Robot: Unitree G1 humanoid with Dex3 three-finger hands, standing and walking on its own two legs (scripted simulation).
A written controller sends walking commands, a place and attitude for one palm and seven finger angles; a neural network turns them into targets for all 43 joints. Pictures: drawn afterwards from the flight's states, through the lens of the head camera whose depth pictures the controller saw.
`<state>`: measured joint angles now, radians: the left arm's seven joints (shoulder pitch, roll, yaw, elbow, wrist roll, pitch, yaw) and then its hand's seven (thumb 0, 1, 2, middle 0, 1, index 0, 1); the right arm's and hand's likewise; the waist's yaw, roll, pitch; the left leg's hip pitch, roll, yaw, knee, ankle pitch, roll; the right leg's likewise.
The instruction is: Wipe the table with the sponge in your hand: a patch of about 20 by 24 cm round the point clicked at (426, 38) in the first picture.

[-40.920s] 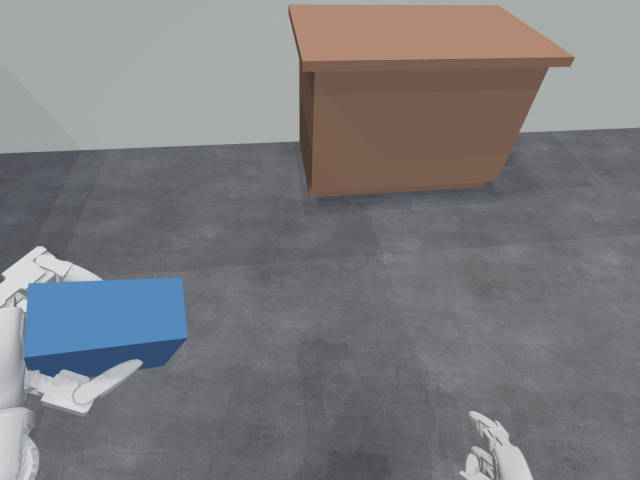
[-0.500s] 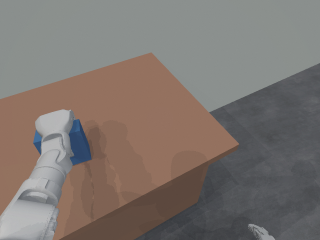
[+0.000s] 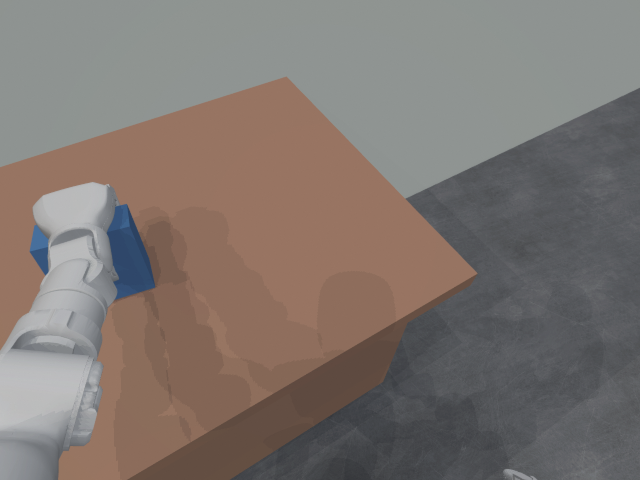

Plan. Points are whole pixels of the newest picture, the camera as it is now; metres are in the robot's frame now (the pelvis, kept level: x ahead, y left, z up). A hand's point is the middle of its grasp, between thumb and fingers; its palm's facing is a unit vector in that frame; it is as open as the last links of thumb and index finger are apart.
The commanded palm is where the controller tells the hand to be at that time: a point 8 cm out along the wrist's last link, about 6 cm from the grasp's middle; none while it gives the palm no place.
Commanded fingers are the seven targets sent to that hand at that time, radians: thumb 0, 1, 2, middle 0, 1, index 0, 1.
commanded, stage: slide back across to the first lane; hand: left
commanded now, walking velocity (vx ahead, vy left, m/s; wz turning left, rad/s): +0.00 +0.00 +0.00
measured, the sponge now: (103, 268) +0.41 +0.31 +0.00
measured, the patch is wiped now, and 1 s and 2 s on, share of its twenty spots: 0.90 0.90 0.90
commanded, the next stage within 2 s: wipe back along the first lane in 0.68 s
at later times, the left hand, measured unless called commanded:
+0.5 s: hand (67, 233) +0.43 +0.35 +0.05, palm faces -0.07 -0.06 -1.00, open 10.1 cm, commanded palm +0.39 +0.36 +0.10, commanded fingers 0.00 0.10 1.30 -1.20 -1.60 -1.20 -1.60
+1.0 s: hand (23, 266) +0.38 +0.39 +0.05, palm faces -0.02 -0.06 -1.00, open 10.2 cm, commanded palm +0.34 +0.37 +0.08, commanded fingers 0.00 0.10 1.30 -1.20 -1.60 -1.20 -1.60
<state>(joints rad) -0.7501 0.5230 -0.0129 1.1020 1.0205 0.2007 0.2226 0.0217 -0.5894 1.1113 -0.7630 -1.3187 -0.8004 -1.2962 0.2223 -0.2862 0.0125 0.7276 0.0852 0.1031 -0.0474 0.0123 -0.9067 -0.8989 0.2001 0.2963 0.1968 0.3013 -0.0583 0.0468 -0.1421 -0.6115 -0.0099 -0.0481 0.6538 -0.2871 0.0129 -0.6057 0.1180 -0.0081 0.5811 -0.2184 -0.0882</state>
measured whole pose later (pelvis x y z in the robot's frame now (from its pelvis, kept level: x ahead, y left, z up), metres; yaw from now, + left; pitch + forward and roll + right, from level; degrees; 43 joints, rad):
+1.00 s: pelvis +0.05 +0.07 +0.01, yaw +1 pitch +9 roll -2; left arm -0.32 0.45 -0.03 0.53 0.99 0.29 0.19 0.00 -0.52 1.09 -0.68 -1.40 -0.71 -1.39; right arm 0.15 -0.26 0.00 0.67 0.07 0.14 0.00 0.01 -0.91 -0.90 0.20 0.30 0.20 0.30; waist 0.04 0.04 -0.13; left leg -0.38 -0.08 -0.04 0.53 -0.31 0.09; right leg -0.35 0.05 0.02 0.45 -0.25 -0.01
